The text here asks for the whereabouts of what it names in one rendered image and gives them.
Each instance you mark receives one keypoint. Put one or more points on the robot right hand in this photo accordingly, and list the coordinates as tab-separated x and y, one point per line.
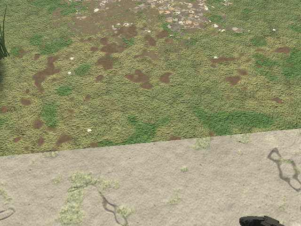
259	221

